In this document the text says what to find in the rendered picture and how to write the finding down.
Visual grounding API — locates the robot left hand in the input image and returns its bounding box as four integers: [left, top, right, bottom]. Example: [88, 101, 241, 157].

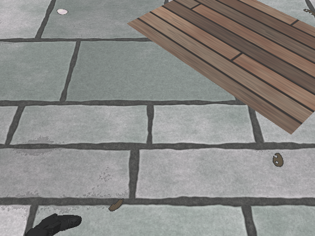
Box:
[25, 213, 82, 236]

